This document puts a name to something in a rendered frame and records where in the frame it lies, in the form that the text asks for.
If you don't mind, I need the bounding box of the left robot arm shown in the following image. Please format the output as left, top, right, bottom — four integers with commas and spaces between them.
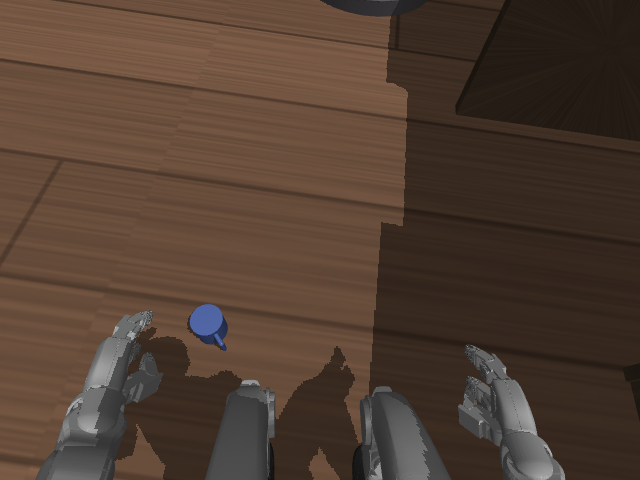
35, 388, 127, 480

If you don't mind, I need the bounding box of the right robot arm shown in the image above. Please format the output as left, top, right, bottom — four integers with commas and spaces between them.
500, 432, 565, 480

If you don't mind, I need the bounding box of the right robot hand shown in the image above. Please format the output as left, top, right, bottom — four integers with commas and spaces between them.
458, 344, 538, 448

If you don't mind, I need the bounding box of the bookshelf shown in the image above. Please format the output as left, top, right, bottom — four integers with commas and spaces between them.
623, 363, 640, 421

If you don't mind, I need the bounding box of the mug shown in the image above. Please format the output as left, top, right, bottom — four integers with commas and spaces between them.
190, 304, 228, 351

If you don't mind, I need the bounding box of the left robot hand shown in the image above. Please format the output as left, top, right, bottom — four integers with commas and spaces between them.
81, 310, 163, 405

